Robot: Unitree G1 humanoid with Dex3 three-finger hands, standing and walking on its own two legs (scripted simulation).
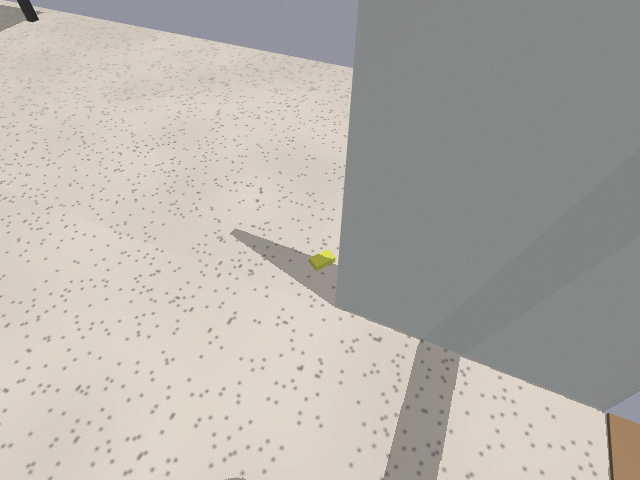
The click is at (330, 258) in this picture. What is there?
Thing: flat box
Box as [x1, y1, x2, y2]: [309, 249, 335, 270]
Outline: 328,249 309,258 309,262 315,270 334,261 335,257
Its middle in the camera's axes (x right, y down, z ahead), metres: +0.02 +0.07 +1.58
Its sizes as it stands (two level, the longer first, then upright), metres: 0.093 0.053 0.029
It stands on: the floor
